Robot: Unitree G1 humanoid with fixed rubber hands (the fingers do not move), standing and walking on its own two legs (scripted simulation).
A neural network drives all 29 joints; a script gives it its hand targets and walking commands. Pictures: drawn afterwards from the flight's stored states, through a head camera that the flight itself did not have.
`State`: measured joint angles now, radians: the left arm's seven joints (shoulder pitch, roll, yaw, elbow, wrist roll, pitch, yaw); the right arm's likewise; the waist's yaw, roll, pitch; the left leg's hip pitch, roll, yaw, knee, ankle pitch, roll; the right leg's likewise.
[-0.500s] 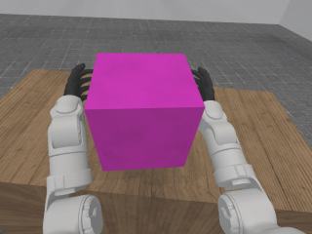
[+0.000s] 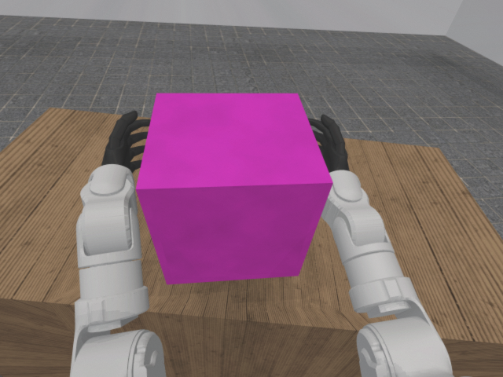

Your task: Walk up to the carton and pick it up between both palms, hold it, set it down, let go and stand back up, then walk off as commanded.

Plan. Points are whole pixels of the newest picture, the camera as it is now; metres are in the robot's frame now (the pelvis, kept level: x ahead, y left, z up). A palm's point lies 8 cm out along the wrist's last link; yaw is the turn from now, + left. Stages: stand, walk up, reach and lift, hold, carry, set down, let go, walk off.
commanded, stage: hold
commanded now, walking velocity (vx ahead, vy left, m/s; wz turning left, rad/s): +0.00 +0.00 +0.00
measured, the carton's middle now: (231, 189) +0.36 +0.01 +0.13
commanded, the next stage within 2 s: none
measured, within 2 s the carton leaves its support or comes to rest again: neither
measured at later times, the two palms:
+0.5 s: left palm (119, 161) +0.35 +0.16 +0.20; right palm (336, 161) +0.35 -0.15 +0.20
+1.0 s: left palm (122, 164) +0.35 +0.16 +0.20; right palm (335, 168) +0.36 -0.15 +0.19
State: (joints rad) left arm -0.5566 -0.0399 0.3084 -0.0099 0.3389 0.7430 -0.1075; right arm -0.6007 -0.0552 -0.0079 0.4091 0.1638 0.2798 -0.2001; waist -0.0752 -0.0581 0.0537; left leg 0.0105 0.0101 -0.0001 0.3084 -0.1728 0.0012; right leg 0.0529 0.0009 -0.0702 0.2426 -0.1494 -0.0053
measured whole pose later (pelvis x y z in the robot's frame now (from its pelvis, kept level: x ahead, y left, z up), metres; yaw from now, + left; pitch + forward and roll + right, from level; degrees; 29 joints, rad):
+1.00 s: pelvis +0.00 +0.00 +0.00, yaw +0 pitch -9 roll -1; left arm -0.58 -0.05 0.32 0.03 0.35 0.74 -0.10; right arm -0.62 -0.06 -0.01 0.45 0.16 0.28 -0.19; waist -0.07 -0.05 0.05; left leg 0.02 0.01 0.01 0.30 -0.17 0.00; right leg 0.06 0.00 -0.06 0.24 -0.15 -0.01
